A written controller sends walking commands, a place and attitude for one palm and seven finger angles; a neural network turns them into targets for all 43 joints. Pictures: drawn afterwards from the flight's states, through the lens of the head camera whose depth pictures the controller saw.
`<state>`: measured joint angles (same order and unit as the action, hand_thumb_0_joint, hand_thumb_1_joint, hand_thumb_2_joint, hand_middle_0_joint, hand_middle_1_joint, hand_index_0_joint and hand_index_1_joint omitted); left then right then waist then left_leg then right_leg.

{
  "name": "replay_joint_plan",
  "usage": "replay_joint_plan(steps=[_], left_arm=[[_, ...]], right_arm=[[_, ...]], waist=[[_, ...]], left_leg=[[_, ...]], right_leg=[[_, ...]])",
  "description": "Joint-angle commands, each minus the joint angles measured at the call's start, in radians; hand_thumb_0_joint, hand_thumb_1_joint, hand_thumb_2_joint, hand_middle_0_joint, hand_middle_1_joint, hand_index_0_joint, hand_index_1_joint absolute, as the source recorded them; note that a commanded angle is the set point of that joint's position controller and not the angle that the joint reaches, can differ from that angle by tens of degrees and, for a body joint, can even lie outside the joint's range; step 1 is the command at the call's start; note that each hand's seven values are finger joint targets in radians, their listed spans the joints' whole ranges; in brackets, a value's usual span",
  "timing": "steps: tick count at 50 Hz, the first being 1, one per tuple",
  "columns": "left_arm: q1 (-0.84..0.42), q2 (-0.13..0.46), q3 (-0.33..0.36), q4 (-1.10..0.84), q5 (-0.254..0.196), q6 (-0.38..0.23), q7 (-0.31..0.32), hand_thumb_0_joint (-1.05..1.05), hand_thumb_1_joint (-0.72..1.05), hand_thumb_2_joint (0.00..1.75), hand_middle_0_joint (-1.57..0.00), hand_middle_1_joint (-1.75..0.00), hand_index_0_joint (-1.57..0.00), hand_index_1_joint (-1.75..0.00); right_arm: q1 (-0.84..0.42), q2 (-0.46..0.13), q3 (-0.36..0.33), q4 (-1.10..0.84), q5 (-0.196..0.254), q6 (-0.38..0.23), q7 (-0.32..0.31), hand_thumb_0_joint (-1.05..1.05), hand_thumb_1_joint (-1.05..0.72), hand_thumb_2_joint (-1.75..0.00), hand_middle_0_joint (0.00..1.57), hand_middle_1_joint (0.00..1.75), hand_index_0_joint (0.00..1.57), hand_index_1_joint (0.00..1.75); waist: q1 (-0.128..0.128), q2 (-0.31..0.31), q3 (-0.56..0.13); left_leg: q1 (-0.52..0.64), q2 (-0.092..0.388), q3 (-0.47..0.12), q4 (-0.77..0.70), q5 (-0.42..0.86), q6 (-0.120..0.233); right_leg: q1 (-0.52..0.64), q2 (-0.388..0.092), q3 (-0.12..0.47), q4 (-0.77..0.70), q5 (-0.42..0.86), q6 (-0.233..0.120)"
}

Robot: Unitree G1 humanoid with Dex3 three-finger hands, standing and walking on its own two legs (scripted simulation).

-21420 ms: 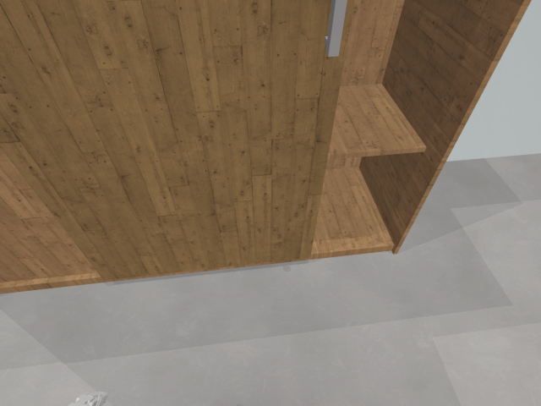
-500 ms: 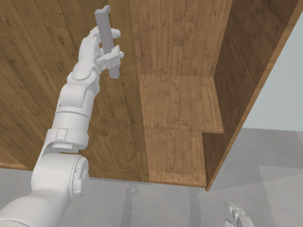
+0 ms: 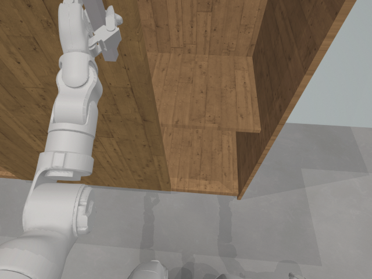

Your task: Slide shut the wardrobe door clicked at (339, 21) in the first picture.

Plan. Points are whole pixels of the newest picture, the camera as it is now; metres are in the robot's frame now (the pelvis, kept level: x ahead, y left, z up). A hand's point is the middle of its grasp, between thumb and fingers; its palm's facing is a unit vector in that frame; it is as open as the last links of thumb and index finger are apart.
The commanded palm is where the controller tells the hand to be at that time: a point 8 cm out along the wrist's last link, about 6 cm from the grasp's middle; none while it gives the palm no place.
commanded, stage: step sideways, sliding the door along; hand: left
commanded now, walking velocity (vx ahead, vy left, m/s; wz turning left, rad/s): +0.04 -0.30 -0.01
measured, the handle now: (100, 8) +0.51 +0.19 +0.26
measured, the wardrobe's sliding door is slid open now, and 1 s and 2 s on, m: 0.37 0.11 0.00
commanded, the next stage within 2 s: none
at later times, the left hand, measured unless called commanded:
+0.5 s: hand (166, 33) +0.47 +0.07 +0.24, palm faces +0.27 -0.96 -0.10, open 6.5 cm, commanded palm +0.44 +0.05 +0.25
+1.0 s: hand (257, 39) +0.47 -0.09 +0.24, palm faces +0.09 -0.98 -0.17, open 6.8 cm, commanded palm +0.45 -0.04 +0.26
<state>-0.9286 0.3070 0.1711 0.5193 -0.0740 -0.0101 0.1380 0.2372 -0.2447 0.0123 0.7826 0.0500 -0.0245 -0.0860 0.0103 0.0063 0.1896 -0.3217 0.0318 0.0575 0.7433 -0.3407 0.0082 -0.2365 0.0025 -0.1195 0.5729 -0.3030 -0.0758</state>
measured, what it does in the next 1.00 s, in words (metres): steps to the right: right foot, then left foot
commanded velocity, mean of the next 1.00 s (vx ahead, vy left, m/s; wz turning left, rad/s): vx -0.14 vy -0.29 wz -0.09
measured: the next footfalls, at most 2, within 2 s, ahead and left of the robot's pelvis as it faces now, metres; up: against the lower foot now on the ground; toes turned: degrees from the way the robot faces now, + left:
right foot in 0.30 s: +0.16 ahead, -0.23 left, +0.00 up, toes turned +1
left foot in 0.66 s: +0.07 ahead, +0.08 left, +0.00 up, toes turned +13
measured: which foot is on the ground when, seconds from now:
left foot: down 0.00-0.56, up 0.58-0.64, down 0.66-0.80, up 0.82-0.96, down 0.98-1.00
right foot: down 0.00-0.02, up 0.04-0.28, down 0.30-1.00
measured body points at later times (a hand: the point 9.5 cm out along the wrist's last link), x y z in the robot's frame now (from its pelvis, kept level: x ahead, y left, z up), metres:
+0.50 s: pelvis +0.06 -0.12 -0.01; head +0.14 -0.12 +0.43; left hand +0.45 +0.12 +0.25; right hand +0.31 -0.30 -0.11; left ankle +0.01 +0.12 -0.73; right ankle +0.12 -0.23 -0.73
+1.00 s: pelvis +0.05 -0.19 +0.00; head +0.13 -0.21 +0.44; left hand +0.46 -0.03 +0.25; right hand +0.26 -0.40 -0.12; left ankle +0.06 -0.01 -0.73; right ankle +0.12 -0.23 -0.73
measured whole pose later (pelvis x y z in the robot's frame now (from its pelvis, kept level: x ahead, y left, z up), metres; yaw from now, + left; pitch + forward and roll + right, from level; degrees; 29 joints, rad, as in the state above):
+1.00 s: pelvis +0.05 -0.19 +0.00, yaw +1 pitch -1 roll +2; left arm -0.66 0.25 0.05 0.06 -0.04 -0.06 0.12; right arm 0.05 -0.16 -0.02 0.61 0.05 -0.03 -0.01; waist 0.01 0.01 0.20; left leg -0.23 0.14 0.11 0.49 -0.19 -0.05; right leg -0.37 0.08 -0.05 0.57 -0.19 -0.08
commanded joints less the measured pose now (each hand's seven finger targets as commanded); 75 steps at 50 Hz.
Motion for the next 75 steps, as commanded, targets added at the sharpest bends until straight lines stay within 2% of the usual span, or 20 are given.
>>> replay_joint_plan(steps=[1,3,13,18,24,28,31,34,37,40,42,46,51,55,57,65,67,68,70,75], left_arm=[[-0.666,0.0,-0.175,-0.432,-0.02,-0.154,-0.057,0.0,0.9,0.9,-0.45,-1.4,-0.45,-1.4],[-0.691,0.009,-0.169,-0.431,-0.014,-0.143,-0.07,0.0,0.9,0.9,-0.45,-1.4,-0.45,-1.4],[-0.616,-0.126,-0.303,-0.509,0.005,-0.145,-0.107,0.0,0.9,0.9,-0.45,-1.4,-0.45,-1.4],[-0.492,-0.064,-0.268,-0.586,0.02,-0.121,-0.092,0.0,0.9,0.9,-0.45,-1.4,-0.45,-1.4],[-0.4,-0.15,-0.342,-0.78,0.016,-0.174,-0.109,0.0,0.9,0.9,-0.45,-1.4,-0.45,-1.4],[-0.295,-0.076,-0.306,-0.838,0.061,-0.194,-0.117,0.0,0.9,0.9,-0.45,-1.4,-0.45,-1.4],[-0.26,-0.041,-0.259,-0.915,0.05,-0.195,-0.08,0.0,0.9,0.9,-0.45,-1.4,-0.45,-1.4],[-0.209,-0.022,-0.221,-0.846,0.038,-0.2,-0.096,0.0,0.9,0.9,-0.45,-1.4,-0.45,-1.4],[-0.209,0.05,-0.118,-0.811,0.078,-0.217,-0.077,0.0,0.9,0.9,-0.45,-1.4,-0.45,-1.4],[-0.164,0.106,-0.089,-0.774,0.063,-0.198,-0.086,0.0,0.9,0.9,-0.45,-1.4,-0.45,-1.4],[-0.156,0.07,-0.105,-0.813,0.05,-0.19,-0.083,0.0,0.9,0.9,-0.45,-1.4,-0.45,-1.4],[-0.211,0.093,-0.109,-0.815,0.044,-0.188,-0.049,0.0,0.9,0.9,-0.45,-1.4,-0.45,-1.4],[-0.341,0.034,-0.134,-0.714,0.041,-0.171,-0.077,0.0,0.9,0.9,-0.45,-1.4,-0.45,-1.4],[-0.364,0.073,-0.089,-0.597,0.035,-0.145,-0.073,0.0,0.9,0.9,-0.45,-1.4,-0.45,-1.4],[-0.401,0.082,-0.111,-0.567,0.031,-0.126,-0.069,0.0,0.9,0.9,-0.45,-1.4,-0.45,-1.4],[-0.443,0.069,-0.131,-0.509,0.043,-0.159,-0.035,0.0,0.9,0.9,-0.45,-1.4,-0.45,-1.4],[-0.49,0.01,-0.203,-0.521,0.016,-0.164,-0.048,0.0,0.9,0.9,-0.45,-1.4,-0.45,-1.4],[-0.486,-0.03,-0.206,-0.456,-0.011,-0.156,-0.046,0.0,0.9,0.9,-0.45,-1.4,-0.45,-1.4],[-0.586,0.036,-0.13,-0.481,-0.001,-0.154,-0.074,0.0,0.9,0.9,-0.45,-1.4,-0.45,-1.4],[-0.679,-0.173,-0.312,-0.405,0.005,-0.152,-0.089,0.0,0.9,0.9,-0.45,-1.4,-0.45,-1.4]], right_arm=[[-0.109,-0.124,-0.063,-0.189,0.003,-0.053,0.033,0.0,-0.9,-0.9,0.2,0.3,0.2,0.3],[-0.118,-0.076,-0.06,-0.192,0.021,-0.041,0.043,0.0,-0.9,-0.9,0.2,0.3,0.2,0.3],[-0.183,-0.095,-0.069,-0.265,0.025,-0.065,0.077,0.0,-0.9,-0.9,0.2,0.3,0.2,0.3],[-0.212,-0.036,-0.074,-0.227,0.023,-0.059,0.055,0.0,-0.9,-0.9,0.2,0.3,0.2,0.3],[-0.232,-0.043,-0.088,-0.298,0.017,-0.08,0.096,0.0,-0.9,-0.9,0.2,0.3,0.2,0.3],[-0.269,-0.015,-0.088,-0.327,0.023,-0.077,0.088,0.0,-0.9,-0.9,0.2,0.3,0.2,0.3],[-0.257,-0.005,-0.07,-0.298,0.002,-0.074,0.065,0.0,-0.9,-0.9,0.2,0.3,0.2,0.3],[-0.211,-0.076,-0.106,-0.329,-0.011,-0.042,0.101,0.0,-0.9,-0.9,0.2,0.3,0.2,0.3],[-0.237,-0.026,-0.086,-0.338,-0.003,-0.055,0.118,0.0,-0.9,-0.9,0.2,0.3,0.2,0.3],[-0.254,-0.013,-0.094,-0.339,0.019,-0.05,0.102,0.0,-0.9,-0.9,0.2,0.3,0.2,0.3],[-0.272,0.023,-0.068,-0.328,-0.002,-0.063,0.084,0.0,-0.9,-0.9,0.2,0.3,0.2,0.3],[-0.236,0.01,-0.056,-0.286,-0.011,-0.051,0.054,0.0,-0.9,-0.9,0.2,0.3,0.2,0.3],[-0.25,-0.038,-0.081,-0.307,-0.013,-0.033,0.093,0.0,-0.9,-0.9,0.2,0.3,0.2,0.3],[-0.241,-0.074,-0.075,-0.291,0.005,-0.02,0.088,0.0,-0.9,-0.9,0.2,0.3,0.2,0.3],[-0.237,-0.032,-0.066,-0.303,0.02,-0.019,0.081,0.0,-0.9,-0.9,0.2,0.3,0.2,0.3],[-0.147,-0.058,-0.068,-0.205,-0.004,-0.093,0.04,0.0,-0.9,-0.9,0.2,0.3,0.2,0.3],[-0.126,-0.108,-0.095,-0.225,0.0,-0.11,0.048,0.0,-0.9,-0.9,0.2,0.3,0.2,0.3],[-0.199,-0.114,-0.097,-0.286,-0.021,-0.084,0.064,0.0,-0.9,-0.9,0.2,0.3,0.2,0.3],[-0.176,-0.082,-0.092,-0.23,-0.007,-0.018,0.092,0.0,-0.9,-0.9,0.2,0.3,0.2,0.3],[-0.141,-0.11,-0.085,-0.239,0.026,-0.018,0.083,0.0,-0.9,-0.9,0.2,0.3,0.2,0.3]], waist=[[-0.069,0.384,-0.616],[-0.061,0.138,-0.465],[-0.049,0.236,-0.515],[-0.045,-0.207,-0.576],[-0.041,0.206,-0.551],[-0.017,-0.265,-0.583],[-0.032,-0.069,-0.625],[-0.025,0.202,-0.601],[-0.019,0.265,-0.534],[-0.021,-0.26,-0.562],[0.007,-0.265,-0.551],[-0.026,-0.099,-0.636],[-0.022,0.272,-0.501],[-0.001,0.096,-0.526],[-0.009,-0.337,-0.512],[-0.026,-0.131,-0.57],[-0.061,0.282,-0.562],[-0.02,0.384,-0.549],[0.0,0.018,-0.5],[-0.04,0.251,-0.532]], left_leg=[[0.686,0.42,-0.499,-0.348,0.605,0.183],[0.696,0.419,-0.435,-0.278,0.741,0.239],[0.388,0.253,-0.05,-0.083,0.689,0.059],[0.132,0.055,-0.042,0.022,0.081,-0.034],[0.585,0.268,-0.044,-0.125,1.054,0.042],[0.07,0.059,0.008,0.059,0.002,-0.04],[0.219,0.129,0.034,-0.281,0.267,-0.028],[0.703,0.374,-0.12,-0.279,1.163,0.096],[0.591,0.335,0.02,-0.147,1.07,0.049],[0.124,0.086,0.064,0.122,0.03,-0.052],[-0.023,0.057,-0.049,0.161,-0.212,-0.049],[0.202,0.086,0.046,-0.309,0.158,-0.045],[0.399,0.463,-0.178,-0.344,0.711,0.168],[0.176,0.336,-0.025,-0.135,0.414,0.062],[-0.018,0.03,0.065,0.203,-0.205,-0.028],[0.194,-0.025,0.152,-0.325,-0.05,-0.024],[0.451,0.348,-0.091,-0.584,0.245,0.135],[0.388,0.652,-0.422,-0.427,0.531,0.283],[0.5,0.547,-0.317,-0.322,0.593,0.232],[0.4,0.363,-0.026,-0.263,0.565,0.126]], right_leg=[[-0.35,-0.014,0.146,0.431,-0.175,0.054],[-0.49,-0.056,0.218,0.465,-0.207,0.047],[0.076,0.004,0.023,-0.02,0.155,0.066],[0.265,-0.185,0.196,-0.041,0.906,-0.009],[-0.061,0.006,0.058,-0.033,0.234,0.081],[0.373,-0.182,0.208,-0.089,1.154,0.009],[0.273,-0.168,0.142,0.038,1.061,0.025],[-0.201,0.005,0.088,0.095,0.064,0.105],[-0.08,0.005,0.094,-0.076,0.099,0.068],[0.312,-0.177,0.282,-0.146,1.007,-0.013],[0.334,-0.238,0.336,-0.113,1.092,-0.063],[0.273,-0.164,0.25,-0.037,0.833,-0.003],[-0.156,-0.004,0.173,0.261,-0.112,0.092],[0.172,-0.024,0.144,0.004,0.117,0.082],[0.177,-0.184,0.412,-0.284,0.232,0.02],[0.252,-0.079,0.225,-0.216,0.616,0.159],[-0.063,0.032,0.176,0.35,0.326,0.28],[-0.229,-0.002,0.363,0.82,-0.136,0.149],[-0.471,-0.047,0.371,0.794,-0.156,0.065],[-0.147,-0.034,0.069,0.25,-0.105,0.08]])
